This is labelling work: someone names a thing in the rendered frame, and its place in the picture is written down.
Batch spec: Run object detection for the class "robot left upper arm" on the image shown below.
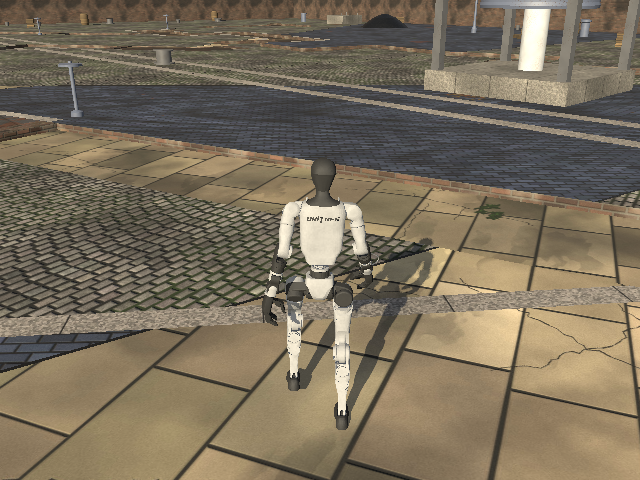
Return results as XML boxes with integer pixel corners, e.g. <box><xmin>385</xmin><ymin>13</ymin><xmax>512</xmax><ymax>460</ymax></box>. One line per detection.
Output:
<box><xmin>277</xmin><ymin>201</ymin><xmax>302</xmax><ymax>259</ymax></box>

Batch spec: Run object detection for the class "right robot forearm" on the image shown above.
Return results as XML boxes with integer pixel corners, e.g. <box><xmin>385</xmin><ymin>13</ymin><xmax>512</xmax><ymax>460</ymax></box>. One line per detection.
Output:
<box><xmin>357</xmin><ymin>241</ymin><xmax>373</xmax><ymax>275</ymax></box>

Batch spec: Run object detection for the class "robot torso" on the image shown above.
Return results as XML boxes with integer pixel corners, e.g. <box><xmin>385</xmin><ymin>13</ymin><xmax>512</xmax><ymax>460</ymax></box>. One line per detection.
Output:
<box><xmin>298</xmin><ymin>197</ymin><xmax>346</xmax><ymax>300</ymax></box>

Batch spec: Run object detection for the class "robot right shin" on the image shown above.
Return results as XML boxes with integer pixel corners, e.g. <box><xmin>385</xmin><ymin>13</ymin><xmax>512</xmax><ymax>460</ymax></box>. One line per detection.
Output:
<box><xmin>335</xmin><ymin>345</ymin><xmax>350</xmax><ymax>416</ymax></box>

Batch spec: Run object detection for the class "left robot forearm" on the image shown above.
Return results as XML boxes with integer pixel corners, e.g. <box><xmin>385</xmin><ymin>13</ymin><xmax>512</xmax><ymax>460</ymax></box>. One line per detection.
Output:
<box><xmin>264</xmin><ymin>243</ymin><xmax>287</xmax><ymax>297</ymax></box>

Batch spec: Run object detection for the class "robot right upper arm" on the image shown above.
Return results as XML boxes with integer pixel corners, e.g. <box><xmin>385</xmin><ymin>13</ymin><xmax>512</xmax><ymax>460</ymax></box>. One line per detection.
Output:
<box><xmin>343</xmin><ymin>202</ymin><xmax>368</xmax><ymax>256</ymax></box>

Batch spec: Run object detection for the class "robot right hand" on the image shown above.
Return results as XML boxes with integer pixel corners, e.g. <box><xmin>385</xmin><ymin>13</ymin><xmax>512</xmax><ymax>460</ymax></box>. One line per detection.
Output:
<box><xmin>350</xmin><ymin>270</ymin><xmax>373</xmax><ymax>289</ymax></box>

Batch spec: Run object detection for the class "robot left hand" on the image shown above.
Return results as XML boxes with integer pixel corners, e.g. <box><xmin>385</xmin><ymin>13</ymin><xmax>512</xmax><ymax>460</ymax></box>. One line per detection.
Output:
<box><xmin>262</xmin><ymin>295</ymin><xmax>286</xmax><ymax>326</ymax></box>

